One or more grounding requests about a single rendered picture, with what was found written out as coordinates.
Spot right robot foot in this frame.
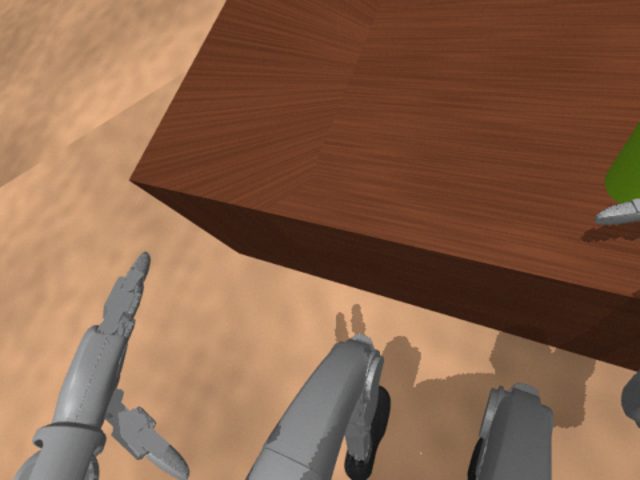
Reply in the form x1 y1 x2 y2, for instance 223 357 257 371
467 438 483 480

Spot right robot hand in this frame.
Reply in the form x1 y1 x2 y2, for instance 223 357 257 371
594 199 640 225

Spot left robot foot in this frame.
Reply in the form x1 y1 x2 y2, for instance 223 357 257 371
344 386 391 480

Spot bottle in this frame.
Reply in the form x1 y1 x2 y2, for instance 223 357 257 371
605 122 640 204

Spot right robot arm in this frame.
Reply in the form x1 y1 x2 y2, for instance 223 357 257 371
621 369 640 428

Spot left robot arm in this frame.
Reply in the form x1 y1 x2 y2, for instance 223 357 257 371
13 422 106 480

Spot left robot hand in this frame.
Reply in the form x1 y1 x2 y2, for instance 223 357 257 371
52 252 190 480

